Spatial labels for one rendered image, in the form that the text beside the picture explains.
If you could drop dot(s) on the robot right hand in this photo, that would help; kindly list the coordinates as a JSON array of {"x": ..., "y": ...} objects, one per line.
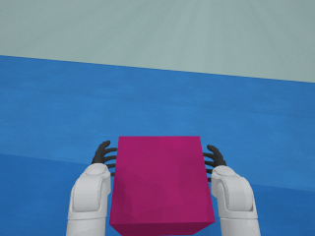
[{"x": 217, "y": 158}]

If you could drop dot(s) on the robot left hand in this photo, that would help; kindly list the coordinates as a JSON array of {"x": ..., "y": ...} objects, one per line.
[{"x": 99, "y": 156}]

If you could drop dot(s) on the left robot forearm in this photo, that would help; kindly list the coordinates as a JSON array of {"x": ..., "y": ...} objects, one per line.
[{"x": 88, "y": 202}]

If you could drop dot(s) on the carton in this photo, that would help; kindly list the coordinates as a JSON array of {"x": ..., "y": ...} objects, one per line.
[{"x": 160, "y": 187}]

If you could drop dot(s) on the right robot forearm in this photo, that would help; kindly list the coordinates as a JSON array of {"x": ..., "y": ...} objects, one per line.
[{"x": 236, "y": 203}]

